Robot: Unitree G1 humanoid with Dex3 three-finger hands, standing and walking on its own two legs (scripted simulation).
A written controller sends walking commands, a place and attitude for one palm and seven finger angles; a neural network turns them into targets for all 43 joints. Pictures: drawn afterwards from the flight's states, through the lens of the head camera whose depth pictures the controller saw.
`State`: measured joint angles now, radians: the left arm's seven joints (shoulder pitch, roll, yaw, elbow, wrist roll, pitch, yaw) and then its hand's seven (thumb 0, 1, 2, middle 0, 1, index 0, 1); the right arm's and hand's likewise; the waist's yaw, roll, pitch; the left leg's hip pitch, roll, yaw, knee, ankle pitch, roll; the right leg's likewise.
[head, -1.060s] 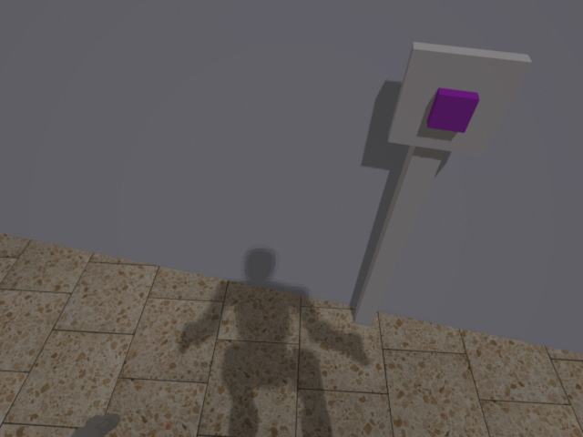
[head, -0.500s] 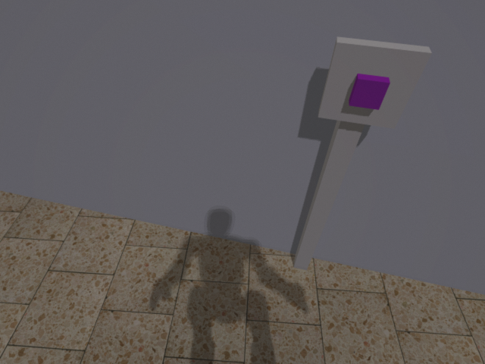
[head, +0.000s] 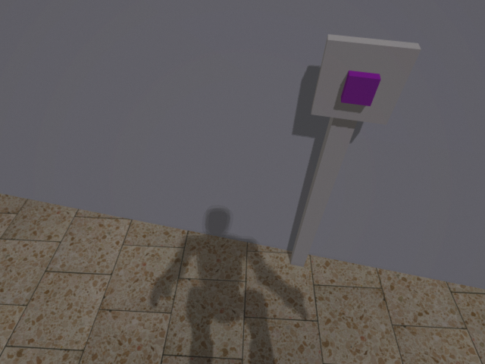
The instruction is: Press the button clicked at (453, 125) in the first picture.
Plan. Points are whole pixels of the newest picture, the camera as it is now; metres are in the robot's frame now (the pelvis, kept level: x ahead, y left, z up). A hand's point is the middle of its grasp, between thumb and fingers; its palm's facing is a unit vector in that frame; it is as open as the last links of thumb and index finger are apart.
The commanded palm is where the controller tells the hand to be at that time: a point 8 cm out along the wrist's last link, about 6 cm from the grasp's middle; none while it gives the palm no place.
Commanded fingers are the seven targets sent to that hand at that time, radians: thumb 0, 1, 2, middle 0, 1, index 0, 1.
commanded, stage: look at it before walking up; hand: left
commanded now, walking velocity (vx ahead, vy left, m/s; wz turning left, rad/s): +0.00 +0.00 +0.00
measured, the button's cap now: (359, 87) +0.65 -0.21 +0.15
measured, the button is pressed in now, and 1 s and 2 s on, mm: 0 0 0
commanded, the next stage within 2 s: walk to a spot facing it in 0.38 s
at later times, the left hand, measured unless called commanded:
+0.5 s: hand out of the picture +0.08 +0.25 -0.15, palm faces -0.02 -0.94 -0.33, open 7.4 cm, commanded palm none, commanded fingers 0.00 0.90 0.90 -0.20 -0.30 -0.20 -0.30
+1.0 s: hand out of the picture +0.06 +0.16 -0.18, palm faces -0.16 -0.95 -0.28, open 7.4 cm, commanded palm none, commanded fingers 0.00 0.90 0.90 -0.20 -0.30 -0.20 -0.30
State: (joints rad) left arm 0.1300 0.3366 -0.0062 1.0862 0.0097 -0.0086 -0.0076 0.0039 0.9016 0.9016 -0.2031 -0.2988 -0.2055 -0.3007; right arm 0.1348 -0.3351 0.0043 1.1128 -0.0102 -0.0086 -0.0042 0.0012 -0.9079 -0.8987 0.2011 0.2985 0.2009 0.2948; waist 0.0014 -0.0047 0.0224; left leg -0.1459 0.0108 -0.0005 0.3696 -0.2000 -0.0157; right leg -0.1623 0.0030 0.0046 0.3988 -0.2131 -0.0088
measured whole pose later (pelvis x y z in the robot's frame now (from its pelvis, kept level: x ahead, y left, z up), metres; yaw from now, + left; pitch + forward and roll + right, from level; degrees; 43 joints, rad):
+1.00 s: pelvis -0.02 -0.03 -0.02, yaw -13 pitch +0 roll +2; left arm 0.26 0.20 0.04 0.94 0.02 0.03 -0.01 0.00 0.90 0.90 -0.20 -0.30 -0.20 -0.30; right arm 0.15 -0.23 -0.05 0.97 -0.01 0.06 -0.02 0.00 -0.91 -0.90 0.20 0.30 0.20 0.29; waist 0.04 0.03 0.11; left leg -0.44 0.06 0.03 1.05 -0.47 -0.05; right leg -0.33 0.05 -0.01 0.66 -0.34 -0.08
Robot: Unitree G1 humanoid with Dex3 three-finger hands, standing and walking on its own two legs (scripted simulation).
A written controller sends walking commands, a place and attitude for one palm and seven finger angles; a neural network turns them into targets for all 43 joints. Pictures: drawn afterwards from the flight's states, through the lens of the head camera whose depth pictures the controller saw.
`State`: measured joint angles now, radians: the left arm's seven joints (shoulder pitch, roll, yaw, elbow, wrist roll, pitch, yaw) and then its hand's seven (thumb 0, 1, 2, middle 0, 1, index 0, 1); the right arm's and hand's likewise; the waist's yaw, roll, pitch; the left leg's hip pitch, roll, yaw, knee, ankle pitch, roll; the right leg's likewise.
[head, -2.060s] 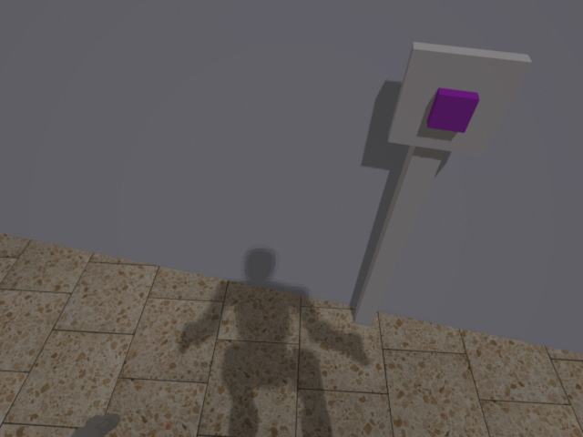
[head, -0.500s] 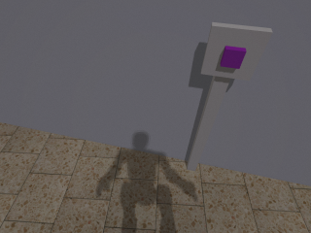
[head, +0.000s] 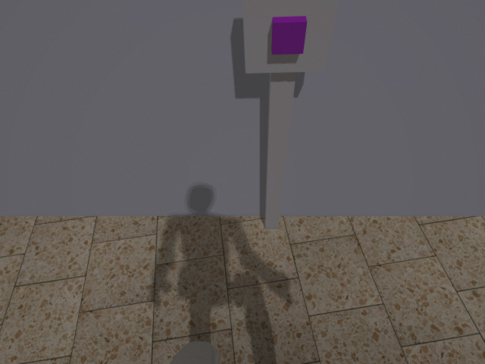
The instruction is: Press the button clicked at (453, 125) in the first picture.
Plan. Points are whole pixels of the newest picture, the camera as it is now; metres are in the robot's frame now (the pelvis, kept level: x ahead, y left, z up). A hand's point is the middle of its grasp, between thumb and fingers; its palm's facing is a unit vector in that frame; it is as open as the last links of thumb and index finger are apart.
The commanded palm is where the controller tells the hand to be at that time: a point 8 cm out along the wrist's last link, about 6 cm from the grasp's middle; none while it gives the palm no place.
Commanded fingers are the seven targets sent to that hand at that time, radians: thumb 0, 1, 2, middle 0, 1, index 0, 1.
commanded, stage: walk to a spot facing it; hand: left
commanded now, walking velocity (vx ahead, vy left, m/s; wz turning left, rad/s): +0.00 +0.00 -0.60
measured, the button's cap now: (288, 35) +0.69 -0.03 +0.17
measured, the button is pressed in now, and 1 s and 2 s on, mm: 0 0 0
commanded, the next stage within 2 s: none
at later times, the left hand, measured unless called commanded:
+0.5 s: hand out of the picture +0.09 +0.26 -0.17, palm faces -0.16 -0.96 -0.22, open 7.4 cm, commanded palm none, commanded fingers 0.00 0.90 0.90 -0.20 -0.30 -0.20 -0.30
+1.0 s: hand (172, 334) +0.18 +0.17 -0.15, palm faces -0.59 -0.78 -0.21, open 7.4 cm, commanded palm none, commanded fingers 0.00 0.90 0.90 -0.20 -0.30 -0.20 -0.30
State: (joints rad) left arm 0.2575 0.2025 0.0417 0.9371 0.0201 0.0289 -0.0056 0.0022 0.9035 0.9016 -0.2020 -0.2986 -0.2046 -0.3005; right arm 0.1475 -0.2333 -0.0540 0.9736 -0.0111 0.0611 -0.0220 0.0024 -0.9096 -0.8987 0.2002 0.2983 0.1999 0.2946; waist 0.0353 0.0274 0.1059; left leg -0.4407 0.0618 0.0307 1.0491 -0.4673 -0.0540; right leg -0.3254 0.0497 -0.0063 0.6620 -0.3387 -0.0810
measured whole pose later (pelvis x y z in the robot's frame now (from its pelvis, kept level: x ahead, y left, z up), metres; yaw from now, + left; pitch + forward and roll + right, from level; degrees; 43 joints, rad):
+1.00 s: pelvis -0.03 +0.07 +0.01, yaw -37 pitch +1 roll -1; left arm 0.14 0.22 0.08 0.90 0.02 0.06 -0.04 0.01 0.91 0.90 -0.20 -0.30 -0.20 -0.30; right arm 0.31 -0.22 -0.06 0.96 -0.02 0.02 -0.02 0.00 -0.91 -0.90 0.20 0.30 0.20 0.29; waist -0.04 0.01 0.07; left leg -0.24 0.17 0.32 0.60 -0.34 -0.01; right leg -0.30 -0.03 -0.08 0.65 -0.34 0.03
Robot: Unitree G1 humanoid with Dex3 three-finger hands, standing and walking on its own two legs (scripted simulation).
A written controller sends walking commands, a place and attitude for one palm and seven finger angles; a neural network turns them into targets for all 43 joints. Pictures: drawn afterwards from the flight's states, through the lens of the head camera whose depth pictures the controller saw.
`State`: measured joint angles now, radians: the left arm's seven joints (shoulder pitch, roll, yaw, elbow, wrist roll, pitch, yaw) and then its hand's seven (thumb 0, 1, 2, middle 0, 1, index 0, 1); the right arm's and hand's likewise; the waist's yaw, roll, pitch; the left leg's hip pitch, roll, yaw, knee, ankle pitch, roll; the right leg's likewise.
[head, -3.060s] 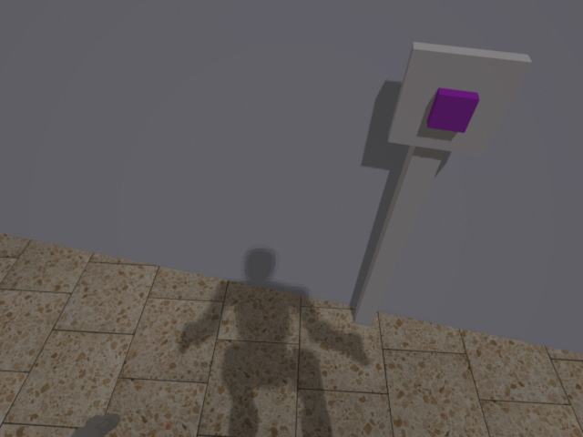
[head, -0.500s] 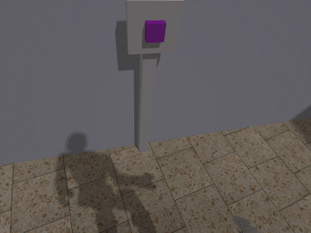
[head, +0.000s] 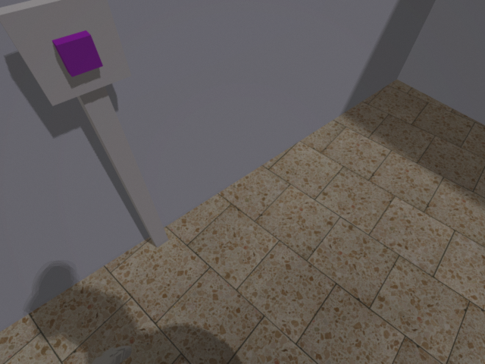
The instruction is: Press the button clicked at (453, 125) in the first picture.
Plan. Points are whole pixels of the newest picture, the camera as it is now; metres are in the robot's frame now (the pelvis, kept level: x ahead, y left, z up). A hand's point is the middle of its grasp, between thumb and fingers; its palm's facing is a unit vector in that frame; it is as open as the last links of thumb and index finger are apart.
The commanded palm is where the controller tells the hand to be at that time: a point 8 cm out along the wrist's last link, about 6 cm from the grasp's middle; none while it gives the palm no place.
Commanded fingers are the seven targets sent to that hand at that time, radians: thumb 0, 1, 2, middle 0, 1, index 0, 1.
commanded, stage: walk to a spot facing it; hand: left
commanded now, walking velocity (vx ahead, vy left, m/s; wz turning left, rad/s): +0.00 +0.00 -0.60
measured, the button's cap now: (78, 53) +0.64 +0.34 +0.16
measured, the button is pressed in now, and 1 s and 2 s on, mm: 0 0 0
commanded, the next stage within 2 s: none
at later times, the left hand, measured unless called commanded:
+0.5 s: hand out of the picture +0.13 +0.21 -0.18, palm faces -0.20 -0.96 -0.18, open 7.4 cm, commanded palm none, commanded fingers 0.00 0.90 0.90 -0.20 -0.30 -0.20 -0.30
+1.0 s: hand (191, 328) +0.21 +0.11 -0.16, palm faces -0.55 -0.80 -0.26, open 7.4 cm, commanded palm none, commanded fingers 0.00 0.90 0.90 -0.20 -0.30 -0.20 -0.30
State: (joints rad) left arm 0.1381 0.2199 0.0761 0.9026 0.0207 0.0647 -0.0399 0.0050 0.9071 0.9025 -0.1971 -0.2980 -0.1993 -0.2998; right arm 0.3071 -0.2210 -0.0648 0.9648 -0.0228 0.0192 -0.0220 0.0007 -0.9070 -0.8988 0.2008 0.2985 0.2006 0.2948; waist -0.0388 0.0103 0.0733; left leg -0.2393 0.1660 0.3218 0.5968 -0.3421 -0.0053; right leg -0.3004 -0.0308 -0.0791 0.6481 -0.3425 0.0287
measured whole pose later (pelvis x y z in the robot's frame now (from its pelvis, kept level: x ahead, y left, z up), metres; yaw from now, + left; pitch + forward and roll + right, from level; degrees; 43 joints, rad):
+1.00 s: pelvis +0.00 +0.01 -0.01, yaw -35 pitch +1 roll +0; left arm 0.14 0.20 0.07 0.90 0.02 0.03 -0.02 0.00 0.91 0.90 -0.20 -0.30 -0.20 -0.30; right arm 0.27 -0.23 -0.08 0.96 -0.02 0.05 -0.02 0.00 -0.91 -0.90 0.20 0.30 0.20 0.29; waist -0.02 0.05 0.08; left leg -0.35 0.19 0.24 0.88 -0.50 -0.05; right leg -0.32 -0.01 -0.09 0.65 -0.35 -0.04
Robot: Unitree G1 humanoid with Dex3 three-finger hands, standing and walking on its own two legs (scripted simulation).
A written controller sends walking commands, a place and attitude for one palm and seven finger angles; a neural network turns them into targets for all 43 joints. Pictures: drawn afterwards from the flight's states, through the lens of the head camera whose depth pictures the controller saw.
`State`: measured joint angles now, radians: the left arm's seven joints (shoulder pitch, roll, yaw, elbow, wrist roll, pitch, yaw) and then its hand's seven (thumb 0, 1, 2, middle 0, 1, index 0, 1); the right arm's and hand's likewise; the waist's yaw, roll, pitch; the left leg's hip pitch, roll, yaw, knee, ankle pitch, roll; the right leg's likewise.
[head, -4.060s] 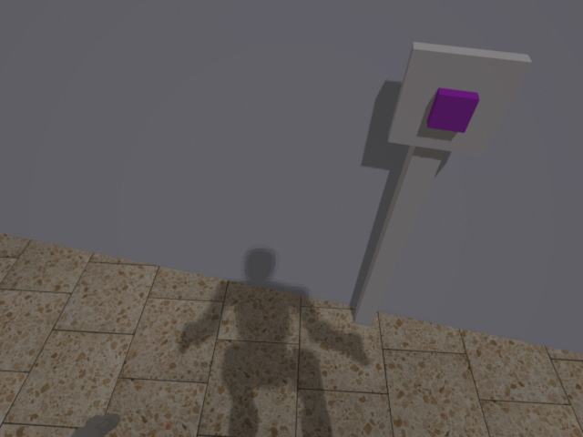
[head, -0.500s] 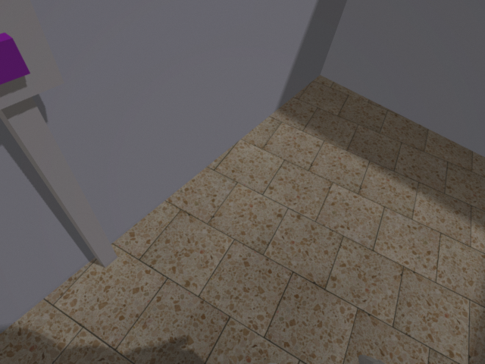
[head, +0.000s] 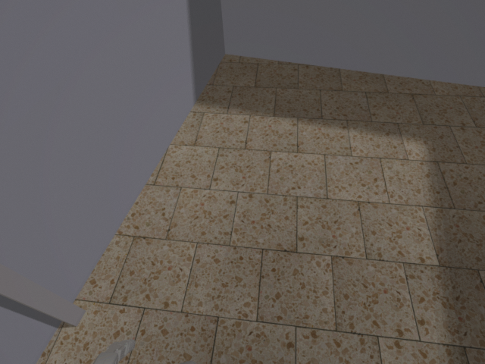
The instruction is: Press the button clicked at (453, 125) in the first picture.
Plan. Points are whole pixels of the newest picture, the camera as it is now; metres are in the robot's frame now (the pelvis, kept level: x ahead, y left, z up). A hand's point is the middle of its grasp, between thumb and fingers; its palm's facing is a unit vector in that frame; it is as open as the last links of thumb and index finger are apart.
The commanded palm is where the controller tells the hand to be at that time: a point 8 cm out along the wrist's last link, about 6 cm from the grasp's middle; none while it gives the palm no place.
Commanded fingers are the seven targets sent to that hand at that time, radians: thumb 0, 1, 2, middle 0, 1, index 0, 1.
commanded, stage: walk to a spot facing it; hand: left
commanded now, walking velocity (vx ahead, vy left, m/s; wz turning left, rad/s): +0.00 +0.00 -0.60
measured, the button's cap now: out of the picture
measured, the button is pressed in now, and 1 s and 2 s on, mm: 0 0 0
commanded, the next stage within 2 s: none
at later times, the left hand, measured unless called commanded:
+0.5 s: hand out of the picture +0.12 +0.24 -0.18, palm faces -0.15 -0.98 -0.15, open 7.4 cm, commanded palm none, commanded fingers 0.00 0.90 0.90 -0.20 -0.30 -0.20 -0.30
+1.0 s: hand (215, 233) +0.42 +0.09 -0.17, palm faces -0.58 -0.81 -0.13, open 7.4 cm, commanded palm none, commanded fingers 0.00 0.90 0.90 -0.20 -0.30 -0.20 -0.30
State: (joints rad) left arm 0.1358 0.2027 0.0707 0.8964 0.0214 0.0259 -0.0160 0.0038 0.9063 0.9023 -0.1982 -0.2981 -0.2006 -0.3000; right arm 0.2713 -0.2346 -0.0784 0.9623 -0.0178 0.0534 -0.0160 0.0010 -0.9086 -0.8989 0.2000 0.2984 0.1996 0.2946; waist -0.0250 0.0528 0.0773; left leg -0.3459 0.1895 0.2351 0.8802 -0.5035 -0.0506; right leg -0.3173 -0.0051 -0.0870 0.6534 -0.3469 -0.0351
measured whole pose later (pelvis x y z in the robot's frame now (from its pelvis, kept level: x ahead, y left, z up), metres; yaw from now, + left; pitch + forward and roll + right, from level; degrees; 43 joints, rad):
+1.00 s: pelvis +0.22 +0.02 +0.00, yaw -34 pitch +1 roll -2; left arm 0.09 0.18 0.08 0.94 0.03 0.03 -0.03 0.00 0.91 0.90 -0.19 -0.30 -0.20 -0.30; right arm 0.47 -0.11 -0.04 1.07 -0.02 -0.01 -0.03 0.00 -0.91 -0.90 0.20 0.30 0.20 0.29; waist -0.05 -0.01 0.11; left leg 0.00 0.11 0.42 0.55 -0.51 0.01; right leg -0.48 0.02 -0.18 0.74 -0.28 -0.01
